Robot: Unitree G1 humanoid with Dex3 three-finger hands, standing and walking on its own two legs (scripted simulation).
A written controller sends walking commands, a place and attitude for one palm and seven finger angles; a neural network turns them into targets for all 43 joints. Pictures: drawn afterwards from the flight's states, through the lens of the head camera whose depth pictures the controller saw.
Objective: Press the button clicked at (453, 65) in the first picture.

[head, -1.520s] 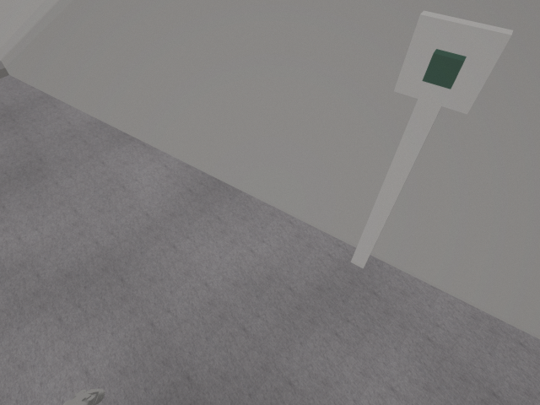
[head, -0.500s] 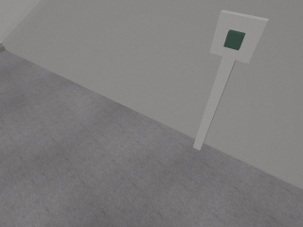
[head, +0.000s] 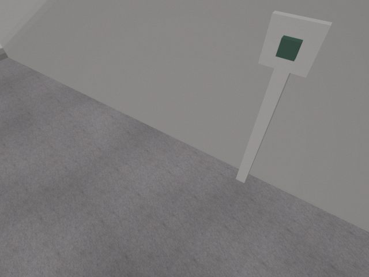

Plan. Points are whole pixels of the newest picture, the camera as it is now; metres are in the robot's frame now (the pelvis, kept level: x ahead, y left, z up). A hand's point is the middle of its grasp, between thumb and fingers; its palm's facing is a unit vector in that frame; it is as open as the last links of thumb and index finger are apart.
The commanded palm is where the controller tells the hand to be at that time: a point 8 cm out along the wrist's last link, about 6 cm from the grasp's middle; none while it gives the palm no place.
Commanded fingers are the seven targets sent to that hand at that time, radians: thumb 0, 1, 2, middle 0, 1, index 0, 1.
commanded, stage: look at it before walking up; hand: left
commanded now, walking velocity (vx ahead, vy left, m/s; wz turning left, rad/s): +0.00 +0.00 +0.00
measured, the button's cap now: (289, 48) +0.81 -0.31 +0.13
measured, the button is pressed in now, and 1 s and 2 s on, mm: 0 0 0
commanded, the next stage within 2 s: turn to face it in 0.12 s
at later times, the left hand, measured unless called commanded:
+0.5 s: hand out of the picture +0.07 +0.22 -0.17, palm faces -0.10 -0.95 -0.30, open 7.4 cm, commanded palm none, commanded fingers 0.00 0.90 0.90 -0.20 -0.30 -0.20 -0.30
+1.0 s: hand out of the picture +0.08 +0.15 -0.17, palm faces -0.25 -0.94 -0.24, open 7.4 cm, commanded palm none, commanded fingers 0.00 0.90 0.90 -0.20 -0.30 -0.20 -0.30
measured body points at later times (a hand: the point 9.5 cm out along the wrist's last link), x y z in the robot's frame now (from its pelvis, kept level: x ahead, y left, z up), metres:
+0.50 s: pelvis -0.01 +0.00 -0.01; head +0.02 -0.01 +0.44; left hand +0.07 +0.27 -0.15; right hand +0.06 -0.28 -0.15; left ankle +0.00 +0.13 -0.75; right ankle +0.00 -0.11 -0.74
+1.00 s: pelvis -0.02 -0.02 +0.00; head +0.02 -0.04 +0.44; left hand +0.09 +0.20 -0.15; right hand -0.01 -0.30 -0.15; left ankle +0.00 +0.14 -0.69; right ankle -0.02 -0.10 -0.75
